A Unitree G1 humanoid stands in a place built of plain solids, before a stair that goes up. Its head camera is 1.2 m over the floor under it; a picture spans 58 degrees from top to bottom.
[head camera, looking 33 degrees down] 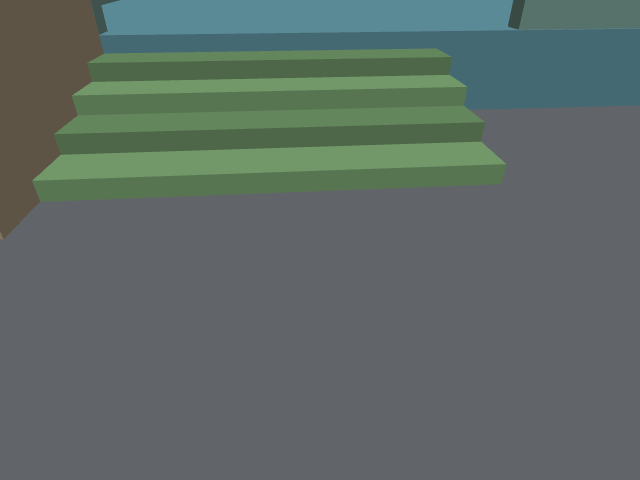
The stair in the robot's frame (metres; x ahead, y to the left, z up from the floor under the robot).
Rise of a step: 0.14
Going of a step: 0.40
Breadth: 2.81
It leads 5 degrees to the left of straight ahead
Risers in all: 5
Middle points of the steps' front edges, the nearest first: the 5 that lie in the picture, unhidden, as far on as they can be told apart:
2.38 0.25 0.14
2.77 0.28 0.27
3.17 0.31 0.41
3.56 0.35 0.55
3.96 0.38 0.68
